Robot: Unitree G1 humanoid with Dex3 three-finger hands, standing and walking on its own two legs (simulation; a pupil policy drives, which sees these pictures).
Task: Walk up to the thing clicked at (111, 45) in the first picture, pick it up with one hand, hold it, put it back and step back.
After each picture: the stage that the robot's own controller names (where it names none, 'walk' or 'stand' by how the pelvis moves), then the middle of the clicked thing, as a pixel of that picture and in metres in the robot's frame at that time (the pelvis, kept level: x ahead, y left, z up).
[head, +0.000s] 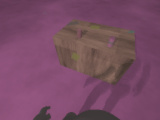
stand; (111, 41) +0.91 -0.20 -0.08
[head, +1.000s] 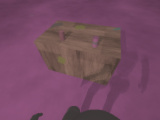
walk; (95, 41) +0.83 +0.04 -0.05
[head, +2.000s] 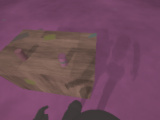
stand; (63, 60) +0.48 +0.29 -0.07
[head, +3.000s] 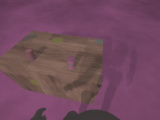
stand; (71, 62) +0.50 +0.20 -0.07
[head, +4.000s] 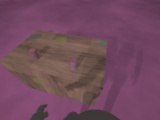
stand; (73, 63) +0.49 +0.18 -0.08
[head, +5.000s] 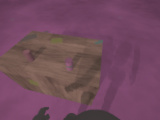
stand; (69, 64) +0.48 +0.21 -0.08
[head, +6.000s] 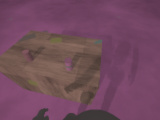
stand; (68, 64) +0.48 +0.22 -0.08
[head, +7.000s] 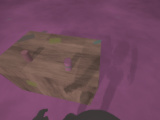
rise first; (68, 64) +0.48 +0.22 -0.08
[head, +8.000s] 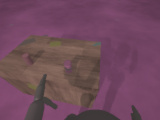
rise first; (68, 66) +0.46 +0.24 -0.08
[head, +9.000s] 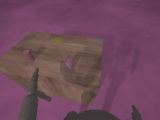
go down; (69, 63) +0.47 +0.23 -0.07
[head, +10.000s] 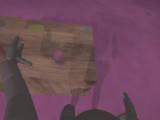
go down; (59, 58) +0.45 +0.22 -0.02
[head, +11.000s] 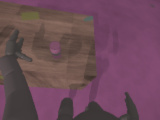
close in; (56, 50) +0.47 +0.23 +0.01
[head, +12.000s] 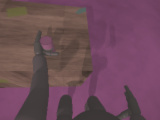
close; (48, 46) +0.49 +0.24 +0.04
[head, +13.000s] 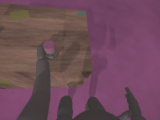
lift; (50, 50) +0.47 +0.23 +0.03
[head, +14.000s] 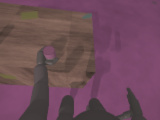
lift; (50, 55) +0.42 +0.25 +0.03
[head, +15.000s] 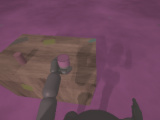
lift; (64, 64) +0.33 +0.17 +0.13
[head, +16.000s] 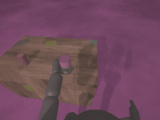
hold; (65, 64) +0.33 +0.17 +0.13
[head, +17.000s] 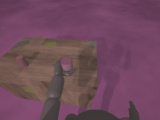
hold; (67, 66) +0.33 +0.16 +0.12
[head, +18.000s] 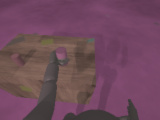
crouch; (62, 56) +0.40 +0.20 +0.12
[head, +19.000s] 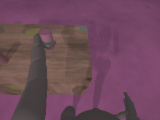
lower; (47, 39) +0.50 +0.25 +0.14
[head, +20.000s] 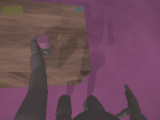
lower; (45, 44) +0.50 +0.24 +0.03
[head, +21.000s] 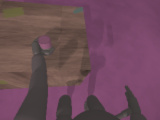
lower; (46, 46) +0.49 +0.24 +0.03
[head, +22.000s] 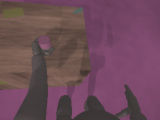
lower; (46, 46) +0.49 +0.24 +0.03
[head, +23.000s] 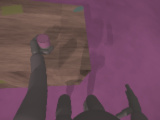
lower; (45, 44) +0.50 +0.24 +0.03
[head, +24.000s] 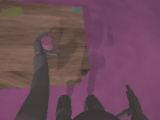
open; (48, 46) +0.49 +0.22 +0.03
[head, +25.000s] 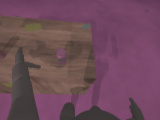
sink last; (61, 56) +0.47 +0.19 -0.01
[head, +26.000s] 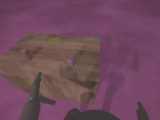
stand; (70, 61) +0.50 +0.22 -0.02
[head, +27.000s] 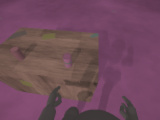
stand; (67, 60) +0.47 +0.21 -0.02
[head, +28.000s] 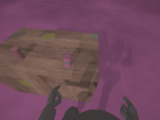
stand; (67, 60) +0.47 +0.21 -0.01
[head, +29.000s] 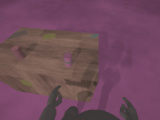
stand; (68, 59) +0.48 +0.21 -0.01
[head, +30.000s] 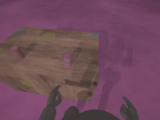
stand; (67, 60) +0.47 +0.21 -0.01
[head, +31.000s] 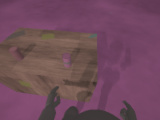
stand; (67, 60) +0.48 +0.21 -0.02
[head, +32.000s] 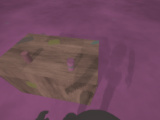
stand; (70, 64) +0.49 +0.20 -0.08
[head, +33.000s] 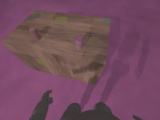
walk; (79, 42) +0.63 +0.15 -0.05
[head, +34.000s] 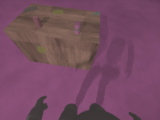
walk; (77, 28) +0.88 +0.21 -0.07
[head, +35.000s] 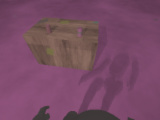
stand; (79, 32) +1.06 +0.23 -0.07
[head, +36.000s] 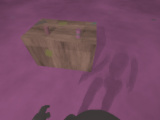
stand; (78, 33) +1.04 +0.23 -0.08
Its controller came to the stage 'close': yes
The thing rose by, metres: 0.24
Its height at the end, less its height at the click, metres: +0.00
